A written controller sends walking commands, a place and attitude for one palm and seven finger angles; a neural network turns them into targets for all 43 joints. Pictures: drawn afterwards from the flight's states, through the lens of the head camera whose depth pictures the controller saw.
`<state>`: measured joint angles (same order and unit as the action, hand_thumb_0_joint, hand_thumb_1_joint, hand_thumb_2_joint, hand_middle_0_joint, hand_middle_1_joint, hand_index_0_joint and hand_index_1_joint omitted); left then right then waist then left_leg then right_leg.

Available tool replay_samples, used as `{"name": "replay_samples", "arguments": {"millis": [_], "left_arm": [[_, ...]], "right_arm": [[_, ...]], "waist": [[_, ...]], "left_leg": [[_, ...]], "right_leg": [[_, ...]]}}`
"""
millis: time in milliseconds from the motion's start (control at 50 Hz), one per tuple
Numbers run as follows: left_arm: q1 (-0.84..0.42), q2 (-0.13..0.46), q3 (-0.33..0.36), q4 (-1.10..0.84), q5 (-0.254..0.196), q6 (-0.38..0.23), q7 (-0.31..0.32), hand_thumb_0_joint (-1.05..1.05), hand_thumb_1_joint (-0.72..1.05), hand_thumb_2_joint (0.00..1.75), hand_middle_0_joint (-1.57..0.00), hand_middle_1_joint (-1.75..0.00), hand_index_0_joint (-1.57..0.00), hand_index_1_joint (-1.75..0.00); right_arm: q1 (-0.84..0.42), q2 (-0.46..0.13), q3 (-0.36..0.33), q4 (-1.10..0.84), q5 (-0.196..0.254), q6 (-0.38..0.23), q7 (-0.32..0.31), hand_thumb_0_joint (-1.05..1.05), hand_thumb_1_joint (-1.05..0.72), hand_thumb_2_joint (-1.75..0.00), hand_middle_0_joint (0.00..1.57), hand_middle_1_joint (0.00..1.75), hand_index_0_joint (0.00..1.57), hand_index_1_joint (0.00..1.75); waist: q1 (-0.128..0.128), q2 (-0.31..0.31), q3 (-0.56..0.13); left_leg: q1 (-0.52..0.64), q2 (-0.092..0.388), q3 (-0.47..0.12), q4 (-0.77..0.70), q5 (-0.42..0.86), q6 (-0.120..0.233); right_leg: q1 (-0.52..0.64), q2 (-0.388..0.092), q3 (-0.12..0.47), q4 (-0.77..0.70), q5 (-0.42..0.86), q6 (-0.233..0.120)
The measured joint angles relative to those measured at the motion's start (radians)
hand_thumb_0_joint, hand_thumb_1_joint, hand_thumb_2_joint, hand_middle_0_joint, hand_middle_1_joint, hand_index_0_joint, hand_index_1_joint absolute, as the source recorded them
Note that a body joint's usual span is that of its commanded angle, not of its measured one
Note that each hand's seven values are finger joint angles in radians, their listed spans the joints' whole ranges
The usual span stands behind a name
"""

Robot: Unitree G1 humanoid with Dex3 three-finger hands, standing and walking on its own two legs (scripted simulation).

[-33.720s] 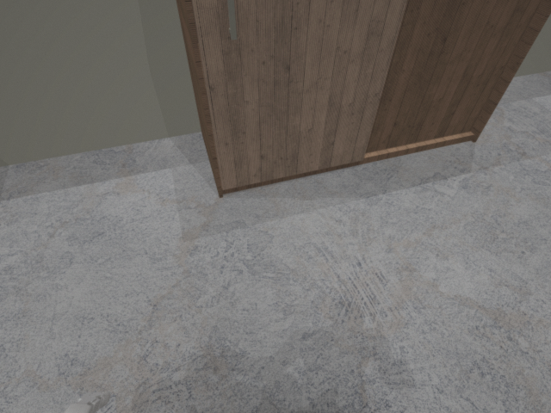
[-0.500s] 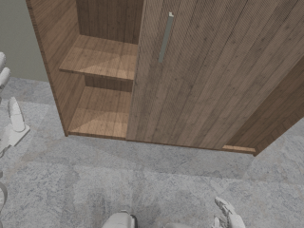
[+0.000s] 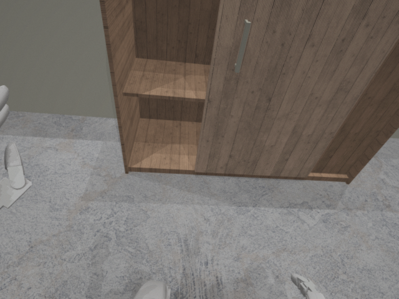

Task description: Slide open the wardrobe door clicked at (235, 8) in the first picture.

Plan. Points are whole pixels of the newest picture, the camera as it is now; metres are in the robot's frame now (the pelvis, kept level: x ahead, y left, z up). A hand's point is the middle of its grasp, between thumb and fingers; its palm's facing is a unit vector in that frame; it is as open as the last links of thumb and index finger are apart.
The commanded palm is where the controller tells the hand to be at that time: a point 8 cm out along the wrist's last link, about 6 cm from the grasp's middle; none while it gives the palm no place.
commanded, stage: stop stepping back and stand still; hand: left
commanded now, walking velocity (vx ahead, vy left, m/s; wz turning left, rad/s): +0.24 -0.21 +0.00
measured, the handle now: (241, 46) +1.03 -0.04 +0.12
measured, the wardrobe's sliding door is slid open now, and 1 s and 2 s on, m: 0.42 0.42 0.42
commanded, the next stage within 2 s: let the arm hang, fingers relaxed in 0.60 s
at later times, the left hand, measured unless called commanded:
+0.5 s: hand out of the picture +0.10 +0.32 +0.20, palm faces +0.44 -0.71 -0.55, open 7.4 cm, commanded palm +0.04 +0.35 +0.19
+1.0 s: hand out of the picture +0.00 +0.24 -0.16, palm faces +0.00 -0.99 -0.17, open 7.1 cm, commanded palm none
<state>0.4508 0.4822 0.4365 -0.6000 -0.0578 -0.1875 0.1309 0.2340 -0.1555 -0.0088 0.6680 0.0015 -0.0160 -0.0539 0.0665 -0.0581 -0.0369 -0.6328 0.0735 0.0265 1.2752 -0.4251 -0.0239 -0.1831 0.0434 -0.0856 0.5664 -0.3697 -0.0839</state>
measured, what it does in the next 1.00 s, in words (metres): walks backwards: left foot, then right foot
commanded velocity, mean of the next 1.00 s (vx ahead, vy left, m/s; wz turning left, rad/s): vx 0.10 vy -0.09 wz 0.00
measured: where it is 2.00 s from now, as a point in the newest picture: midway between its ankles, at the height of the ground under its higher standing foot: outside the picture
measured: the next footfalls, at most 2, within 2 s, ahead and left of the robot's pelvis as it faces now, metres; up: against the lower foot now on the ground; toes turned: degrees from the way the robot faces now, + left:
left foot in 0.12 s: +0.04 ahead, +0.19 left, -0.01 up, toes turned +8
right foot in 0.46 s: -0.03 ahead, -0.06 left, -0.01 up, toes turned -1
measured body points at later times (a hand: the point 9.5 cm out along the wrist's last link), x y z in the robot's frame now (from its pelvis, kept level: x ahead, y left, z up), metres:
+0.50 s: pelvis -0.10 +0.05 +0.00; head -0.09 +0.05 +0.45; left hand +0.07 +0.35 +0.22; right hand +0.06 -0.17 -0.10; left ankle -0.02 +0.19 -0.70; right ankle -0.13 -0.05 -0.73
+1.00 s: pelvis -0.09 +0.07 -0.01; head -0.06 +0.06 +0.44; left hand +0.00 +0.29 -0.15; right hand +0.00 -0.18 -0.15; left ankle -0.02 +0.18 -0.72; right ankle -0.07 -0.06 -0.73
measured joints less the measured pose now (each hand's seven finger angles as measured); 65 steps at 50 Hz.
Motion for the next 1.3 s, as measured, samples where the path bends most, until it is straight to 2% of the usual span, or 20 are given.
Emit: {"name": "replay_samples", "arguments": {"millis": [80, 120, 160, 220, 260, 360, 440, 460, 480, 520, 580, 720, 780, 820, 880, 920, 960, 1000, 1060, 1300], "left_arm": [[-0.057, -0.061, -0.001, 0.125, -0.002, 0.024, 0.034, 0.01, 0.88, 0.90, -0.21, -0.30, -0.21, -0.30], [-0.067, -0.089, -0.012, 0.114, -0.011, 0.032, 0.040, 0.01, 0.89, 0.90, -0.20, -0.30, -0.20, -0.30], [-0.090, -0.074, -0.007, 0.112, -0.007, 0.012, 0.026, 0.01, 0.89, 0.90, -0.20, -0.30, -0.20, -0.30], [-0.074, -0.048, -0.001, 0.090, 0.013, 0.003, -0.012, 0.01, 0.89, 0.90, -0.20, -0.30, -0.20, -0.30], [-0.035, -0.045, -0.009, 0.051, 0.025, -0.003, -0.022, 0.01, 0.89, 0.90, -0.20, -0.30, -0.20, -0.30], [0.078, -0.028, -0.017, 0.004, 0.030, -0.013, -0.018, 0.01, 0.89, 0.90, -0.21, -0.30, -0.20, -0.30], [0.097, 0.023, 0.015, 0.042, 0.019, 0.020, 0.000, 0.01, 0.89, 0.90, -0.21, -0.30, -0.21, -0.30], [0.102, 0.048, 0.036, 0.040, 0.018, 0.032, 0.006, 0.01, 0.89, 0.90, -0.21, -0.30, -0.21, -0.30], [0.093, 0.047, 0.044, 0.041, 0.019, 0.036, 0.009, 0.01, 0.89, 0.90, -0.21, -0.30, -0.21, -0.30], [0.072, -0.004, 0.023, 0.068, 0.018, 0.027, 0.015, 0.01, 0.89, 0.90, -0.21, -0.30, -0.21, -0.30], [0.076, -0.083, -0.015, 0.112, 0.011, 0.019, 0.018, 0.01, 0.89, 0.90, -0.21, -0.30, -0.21, -0.30], [0.015, -0.115, -0.068, 0.130, 0.038, -0.017, 0.019, 0.01, 0.89, 0.90, -0.21, -0.30, -0.21, -0.30], [-0.135, -0.136, -0.183, 0.448, 0.073, 0.087, -0.052, 0.00, 0.89, 0.90, -0.20, -0.30, -0.20, -0.30], [-0.216, -0.168, -0.264, 0.719, 0.079, 0.177, -0.090, 0.00, 0.90, 0.90, -0.19, -0.30, -0.19, -0.30], [-0.272, -0.220, -0.369, 1.055, 0.081, 0.252, -0.135, 0.00, 0.91, 0.90, -0.19, -0.30, -0.19, -0.30], [-0.259, -0.250, -0.427, 1.205, 0.082, 0.259, -0.152, 0.01, 0.91, 0.90, -0.19, -0.30, -0.19, -0.30], [-0.233, -0.298, -0.467, 1.333, 0.085, 0.253, -0.157, 0.01, 0.91, 0.90, -0.19, -0.30, -0.19, -0.30], [-0.208, -0.335, -0.439, 1.405, 0.062, 0.233, -0.131, -0.02, 0.96, 0.90, -0.20, -0.30, -0.20, -0.30], [-0.191, -0.311, -0.424, 1.479, 0.074, 0.214, -0.121, -0.05, 1.01, 0.90, -0.21, -0.30, -0.21, -0.30], [-0.206, -0.275, -0.442, 1.703, 0.067, 0.204, -0.115, -0.01, 0.93, 0.90, -0.20, -0.30, -0.20, -0.30]], "right_arm": [[0.026, -0.043, 0.004, -0.022, -0.010, -0.021, -0.034, 0.02, -0.90, -0.90, 0.21, 0.30, 0.21, 0.30], [0.031, -0.087, -0.002, -0.075, -0.013, -0.053, -0.043, 0.02, -0.90, -0.90, 0.21, 0.30, 0.21, 0.30], [-0.017, -0.068, -0.017, -0.067, -0.014, -0.069, -0.039, 0.02, -0.90, -0.90, 0.21, 0.30, 0.21, 0.30], [-0.039, -0.017, -0.013, -0.053, -0.017, -0.067, 0.002, 0.02, -0.90, -0.90, 0.20, 0.30, 0.21, 0.30], [-0.023, 0.004, -0.004, -0.059, -0.018, -0.064, 0.023, 0.02, -0.90, -0.90, 0.21, 0.30, 0.21, 0.30], [0.035, 0.031, 0.017, -0.071, -0.022, -0.043, 0.022, 0.02, -0.90, -0.90, 0.21, 0.30, 0.21, 0.30], [0.047, 0.032, 0.022, -0.076, -0.021, -0.034, 0.005, 0.02, -0.90, -0.90, 0.21, 0.30, 0.21, 0.31], [0.047, 0.032, 0.023, -0.085, -0.018, -0.034, 0.007, 0.02, -0.90, -0.90, 0.21, 0.30, 0.21, 0.31], [0.032, 0.019, 0.021, -0.079, -0.012, -0.034, 0.008, 0.02, -0.90, -0.90, 0.21, 0.30, 0.21, 0.31], [-0.009, -0.023, 0.012, -0.030, -0.010, -0.037, 0.010, 0.02, -0.90, -0.90, 0.21, 0.30, 0.21, 0.31], [-0.013, -0.053, -0.004, 0.016, 0.003, -0.035, 0.007, 0.02, -0.90, -0.90, 0.21, 0.30, 0.21, 0.30], [0.011, -0.102, -0.029, -0.006, -0.007, -0.094, -0.007, 0.02, -0.90, -0.90, 0.21, 0.30, 0.21, 0.30], [-0.031, -0.149, -0.028, 0.012, -0.024, -0.044, 0.036, 0.02, -0.90, -0.90, 0.20, 0.30, 0.20, 0.30], [-0.050, -0.157, -0.016, 0.019, -0.040, -0.015, 0.045, 0.01, -0.90, -0.90, 0.20, 0.30, 0.20, 0.30], [-0.067, -0.135, 0.005, 0.044, -0.052, 0.011, 0.052, 0.01, -0.90, -0.90, 0.20, 0.30, 0.20, 0.30], [-0.059, -0.109, 0.015, 0.069, -0.048, 0.025, 0.057, 0.01, -0.90, -0.90, 0.21, 0.30, 0.21, 0.30], [-0.049, -0.089, 0.012, 0.110, -0.040, 0.043, 0.062, 0.01, -0.90, -0.90, 0.21, 0.30, 0.21, 0.30], [-0.021, -0.076, 0.002, 0.162, -0.035, 0.063, 0.059, 0.01, -0.91, -0.90, 0.20, 0.30, 0.21, 0.30], [0.026, -0.055, -0.003, 0.245, -0.035, 0.073, 0.055, 0.01, -0.91, -0.90, 0.20, 0.30, 0.20, 0.30], [0.050, 0.007, 0.011, 0.420, -0.021, 0.034, 0.035, 0.01, -0.91, -0.90, 0.20, 0.30, 0.20, 0.30]], "waist": [[-0.014, -0.012, -0.019], [-0.032, 0.031, -0.006], [-0.043, 0.012, 0.062], [-0.057, -0.006, 0.104], [-0.059, 0.011, 0.109], [-0.052, 0.070, 0.080], [-0.059, 0.089, 0.059], [-0.058, 0.059, 0.047], [-0.045, 0.056, 0.048], [-0.033, 0.095, 0.072], [-0.029, 0.093, 0.058], [-0.059, 0.065, 0.049], [-0.073, 0.101, 0.034], [-0.099, 0.125, 0.031], [-0.125, 0.113, 0.047], [-0.126, 0.074, 0.057], [-0.123, 0.059, 0.077], [-0.113, 0.075, 0.088], [-0.086, 0.089, 0.093], [-0.072, 0.076, 0.108]], "left_leg": [[0.226, 0.028, 0.053, -0.396, -0.034, 0.026], [0.343, 0.056, 0.053, -0.655, 0.058, 0.030], [0.333, 0.044, 0.066, -0.632, 0.171, 0.007], [0.348, 0.048, 0.077, -0.674, 0.199, 0.018], [0.358, 0.070, 0.081, -0.732, 0.224, 0.021], [0.367, 0.109, 0.097, -0.860, 0.231, 0.018], [0.291, 0.102, 0.101, -0.790, 0.139, 0.027], [0.236, 0.078, 0.112, -0.706, 0.081, 0.032], [0.177, 0.069, 0.095, -0.583, 0.035, 0.032], [0.110, 0.057, 0.029, -0.363, -0.008, 0.026], [0.086, 0.023, 0.019, -0.236, 0.026, 0.015], [0.263, 0.011, 0.069, -0.654, 0.208, 0.040], [0.186, -0.003, 0.066, -0.579, 0.188, 0.057], [0.176, -0.013, 0.062, -0.590, 0.188, 0.065], [0.186, -0.025, 0.073, -0.627, 0.213, 0.061], [0.184, -0.036, 0.089, -0.620, 0.210, 0.052], [0.178, -0.046, 0.078, -0.589, 0.168, 0.040], [0.176, -0.055, 0.031, -0.571, 0.104, 0.034], [0.229, -0.052, 0.004, -0.616, 0.147, 0.038], [0.373, -0.097, 0.036, -0.842, 0.240, 0.075]], "right_leg": [[-0.009, -0.071, 0.010, -0.033, -0.001, 0.011], [-0.083, -0.070, 0.010, 0.106, -0.071, 0.030], [-0.182, -0.060, 0.069, 0.349, -0.085, 0.066], [-0.291, -0.046, 0.051, 0.552, -0.007, 0.091], [-0.311, -0.046, 0.004, 0.536, 0.044, 0.093], [-0.180, -0.033, -0.084, 0.235, -0.005, 0.083], [0.007, -0.007, -0.107, -0.017, -0.093, 0.052], [0.046, -0.020, -0.059, -0.086, -0.112, 0.019], [0.032, -0.028, -0.033, -0.108, 0.005, 0.004], [0.006, -0.021, -0.026, -0.035, 0.073, 0.016], [0.021, -0.037, -0.003, -0.020, 0.022, 0.050], [-0.010, -0.070, -0.022, 0.082, -0.037, 0.096], [-0.201, -0.065, 0.032, 0.426, -0.202, 0.140], [-0.279, -0.059, 0.061, 0.540, -0.218, 0.151], [-0.276, -0.081, 0.073, 0.400, -0.147, 0.156], [-0.206, -0.095, 0.080, 0.184, -0.062, 0.146], [-0.196, -0.094, 0.082, 0.151, 0.032, 0.117], [-0.174, -0.083, 0.056, 0.125, 0.034, 0.100], [-0.133, -0.061, 0.036, 0.051, 0.054, 0.097], [-0.012, -0.099, 0.062, -0.145, 0.136, 0.132]]}}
